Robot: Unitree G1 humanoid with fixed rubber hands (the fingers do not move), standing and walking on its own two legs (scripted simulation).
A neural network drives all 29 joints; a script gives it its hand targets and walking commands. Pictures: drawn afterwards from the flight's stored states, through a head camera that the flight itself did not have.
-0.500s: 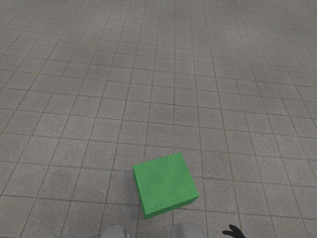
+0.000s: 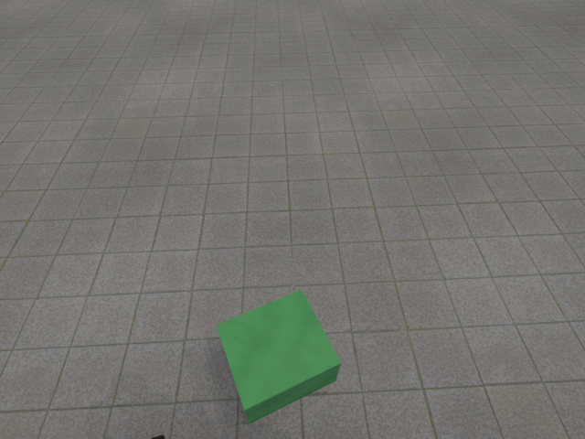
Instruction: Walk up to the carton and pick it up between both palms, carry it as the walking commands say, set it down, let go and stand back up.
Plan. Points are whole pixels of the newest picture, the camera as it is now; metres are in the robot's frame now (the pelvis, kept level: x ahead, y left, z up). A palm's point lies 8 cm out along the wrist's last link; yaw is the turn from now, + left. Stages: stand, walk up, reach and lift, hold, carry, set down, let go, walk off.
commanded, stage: walk up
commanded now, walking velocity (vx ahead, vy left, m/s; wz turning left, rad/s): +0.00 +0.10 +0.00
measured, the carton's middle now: (277, 353) +0.47 +0.05 -0.68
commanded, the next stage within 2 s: stand in 1.92 s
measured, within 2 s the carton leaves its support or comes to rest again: neither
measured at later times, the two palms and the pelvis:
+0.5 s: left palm out of the picture +0.00 +0.29 -0.14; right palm out of the picture +0.04 -0.17 -0.13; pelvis -0.02 +0.04 +0.01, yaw +0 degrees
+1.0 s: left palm out of the picture -0.02 +0.15 -0.13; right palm out of the picture +0.10 -0.36 -0.12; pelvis +0.01 -0.08 +0.00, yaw +16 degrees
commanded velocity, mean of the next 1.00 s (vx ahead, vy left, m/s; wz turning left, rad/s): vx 0.07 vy -0.10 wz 0.24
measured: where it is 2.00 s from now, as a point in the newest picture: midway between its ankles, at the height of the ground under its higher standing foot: outside the picture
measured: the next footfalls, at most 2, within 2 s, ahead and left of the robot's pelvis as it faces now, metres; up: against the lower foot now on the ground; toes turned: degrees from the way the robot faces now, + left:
right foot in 0.82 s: +0.04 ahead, -0.18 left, +0.00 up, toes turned +6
left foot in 1.10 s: +0.03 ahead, -0.02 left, +0.00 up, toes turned +21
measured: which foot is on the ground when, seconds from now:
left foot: down 0.00-0.82, up 0.84-1.00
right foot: down 0.00-0.54, up 0.56-0.80, down 0.82-1.00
